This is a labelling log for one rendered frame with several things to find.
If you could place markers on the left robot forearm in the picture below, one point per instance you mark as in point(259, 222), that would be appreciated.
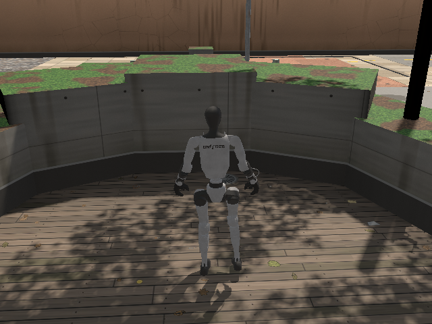
point(181, 176)

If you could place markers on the robot left hand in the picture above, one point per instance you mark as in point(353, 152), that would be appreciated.
point(182, 187)

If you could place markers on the robot right foot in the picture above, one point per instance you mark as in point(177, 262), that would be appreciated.
point(237, 264)

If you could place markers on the robot left foot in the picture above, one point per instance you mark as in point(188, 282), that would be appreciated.
point(204, 270)

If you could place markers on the right robot forearm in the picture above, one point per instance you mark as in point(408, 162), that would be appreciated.
point(250, 175)

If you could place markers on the robot foot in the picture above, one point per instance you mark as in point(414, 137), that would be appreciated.
point(237, 264)
point(204, 270)

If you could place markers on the robot left upper arm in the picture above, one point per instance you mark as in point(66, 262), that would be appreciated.
point(189, 153)

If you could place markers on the robot right hand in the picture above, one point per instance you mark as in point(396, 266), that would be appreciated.
point(255, 186)

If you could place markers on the robot right upper arm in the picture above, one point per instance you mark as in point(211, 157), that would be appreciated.
point(239, 151)

